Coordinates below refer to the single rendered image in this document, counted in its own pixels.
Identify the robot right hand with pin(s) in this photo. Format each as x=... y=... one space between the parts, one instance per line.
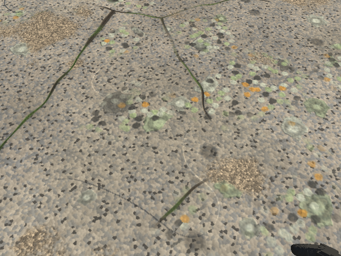
x=313 y=250

